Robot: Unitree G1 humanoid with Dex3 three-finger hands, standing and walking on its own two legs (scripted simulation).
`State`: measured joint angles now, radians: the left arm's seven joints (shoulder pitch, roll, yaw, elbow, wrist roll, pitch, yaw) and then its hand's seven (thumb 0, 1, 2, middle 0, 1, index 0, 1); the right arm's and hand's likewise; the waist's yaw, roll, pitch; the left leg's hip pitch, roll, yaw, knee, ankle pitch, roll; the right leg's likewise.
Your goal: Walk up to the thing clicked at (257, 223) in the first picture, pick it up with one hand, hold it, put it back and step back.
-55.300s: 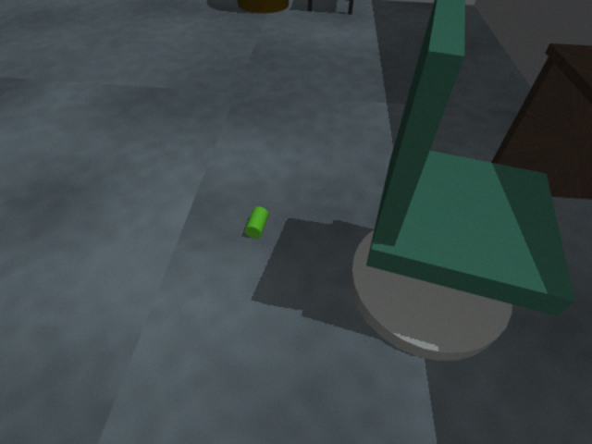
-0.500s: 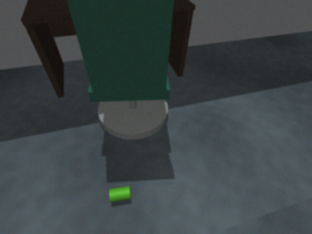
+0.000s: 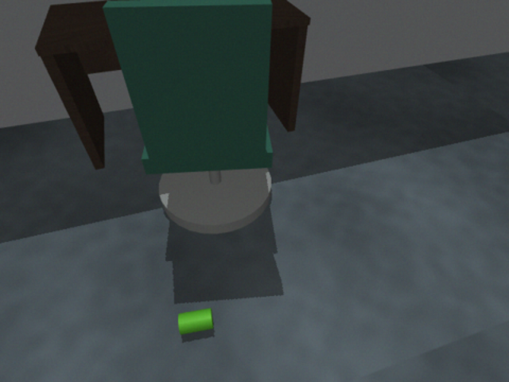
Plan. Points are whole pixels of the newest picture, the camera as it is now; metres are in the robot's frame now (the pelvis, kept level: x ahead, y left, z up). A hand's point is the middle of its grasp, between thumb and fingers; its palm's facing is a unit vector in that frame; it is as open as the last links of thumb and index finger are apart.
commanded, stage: stand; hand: left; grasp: from above
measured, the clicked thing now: (196, 321) +0.51 +0.22 -0.74
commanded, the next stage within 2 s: step back in 1.46 s
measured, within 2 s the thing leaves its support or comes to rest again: neither
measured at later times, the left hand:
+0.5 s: hand out of the picture +0.08 +0.23 -0.16, palm faces +0.01 -0.94 -0.33, open 7.4 cm
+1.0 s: hand out of the picture +0.10 +0.23 -0.15, palm faces +0.00 -0.94 -0.34, open 7.4 cm
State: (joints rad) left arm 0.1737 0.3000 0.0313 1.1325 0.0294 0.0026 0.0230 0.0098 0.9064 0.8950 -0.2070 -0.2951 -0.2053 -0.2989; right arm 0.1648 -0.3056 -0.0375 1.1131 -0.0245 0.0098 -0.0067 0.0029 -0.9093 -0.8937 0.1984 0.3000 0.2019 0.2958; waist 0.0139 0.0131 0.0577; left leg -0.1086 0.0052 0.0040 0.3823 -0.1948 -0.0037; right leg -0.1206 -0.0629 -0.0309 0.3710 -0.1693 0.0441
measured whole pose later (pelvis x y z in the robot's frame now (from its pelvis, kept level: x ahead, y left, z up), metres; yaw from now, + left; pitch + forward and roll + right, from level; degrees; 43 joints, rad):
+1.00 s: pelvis +0.02 -0.02 +0.00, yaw -1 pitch -3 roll +0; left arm 0.10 0.32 0.02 1.14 0.01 -0.01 0.01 0.01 0.91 0.89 -0.21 -0.30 -0.21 -0.30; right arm 0.12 -0.33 -0.01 1.14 -0.02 0.00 0.00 0.00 -0.91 -0.89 0.20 0.30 0.20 0.30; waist 0.00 0.02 0.05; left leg -0.08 0.04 0.01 0.32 -0.19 -0.04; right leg -0.11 -0.03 -0.03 0.34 -0.18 0.01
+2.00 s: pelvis -0.05 +0.03 -0.01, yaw -4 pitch -2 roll -1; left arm 0.08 0.39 0.06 0.88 0.01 0.07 0.02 0.01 0.91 0.89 -0.21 -0.29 -0.20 -0.30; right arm 0.14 -0.35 -0.05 0.90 -0.02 0.02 -0.02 0.00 -0.91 -0.89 0.20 0.30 0.20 0.30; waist -0.02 -0.04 0.21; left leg -0.26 -0.01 0.04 0.58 -0.29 0.06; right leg -0.40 0.10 0.13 1.04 -0.50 0.02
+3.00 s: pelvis -0.33 +0.00 -0.03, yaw -7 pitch -3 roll +0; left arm 0.22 0.37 0.08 0.85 0.03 0.05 -0.02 0.01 0.91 0.89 -0.21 -0.29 -0.21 -0.30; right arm 0.10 -0.41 -0.06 0.83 -0.01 0.06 -0.02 0.00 -0.91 -0.89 0.20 0.30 0.20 0.30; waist 0.03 0.04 0.16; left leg -0.50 0.00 -0.08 0.88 -0.43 -0.01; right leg -0.26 0.01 0.04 0.69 -0.38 0.00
